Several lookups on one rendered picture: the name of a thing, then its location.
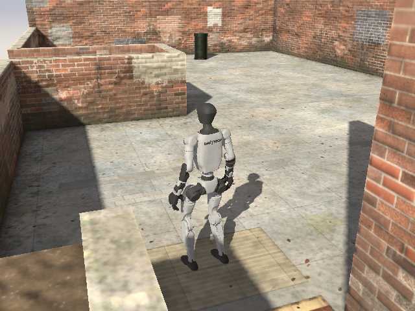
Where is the right robot upper arm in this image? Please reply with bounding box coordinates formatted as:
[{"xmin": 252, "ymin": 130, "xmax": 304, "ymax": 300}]
[{"xmin": 217, "ymin": 128, "xmax": 235, "ymax": 161}]

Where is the left robot upper arm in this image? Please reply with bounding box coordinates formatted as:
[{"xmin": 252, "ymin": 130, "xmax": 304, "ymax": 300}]
[{"xmin": 184, "ymin": 133, "xmax": 198, "ymax": 172}]

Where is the robot head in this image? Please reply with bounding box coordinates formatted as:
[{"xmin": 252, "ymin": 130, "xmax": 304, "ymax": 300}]
[{"xmin": 196, "ymin": 103, "xmax": 219, "ymax": 135}]

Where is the left robot forearm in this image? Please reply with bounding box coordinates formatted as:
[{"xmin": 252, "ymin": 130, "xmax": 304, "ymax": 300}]
[{"xmin": 173, "ymin": 163, "xmax": 189, "ymax": 196}]

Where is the robot left hand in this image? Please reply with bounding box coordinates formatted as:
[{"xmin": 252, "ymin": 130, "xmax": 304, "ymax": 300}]
[{"xmin": 169, "ymin": 192, "xmax": 184, "ymax": 211}]

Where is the right robot forearm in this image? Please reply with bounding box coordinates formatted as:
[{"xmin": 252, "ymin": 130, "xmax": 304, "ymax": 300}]
[{"xmin": 225, "ymin": 158, "xmax": 235, "ymax": 177}]

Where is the robot left thigh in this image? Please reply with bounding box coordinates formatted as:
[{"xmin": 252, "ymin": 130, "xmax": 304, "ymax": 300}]
[{"xmin": 181, "ymin": 184, "xmax": 202, "ymax": 231}]

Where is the robot right hand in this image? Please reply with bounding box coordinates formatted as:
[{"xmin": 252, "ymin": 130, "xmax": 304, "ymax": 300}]
[{"xmin": 221, "ymin": 175, "xmax": 233, "ymax": 190}]

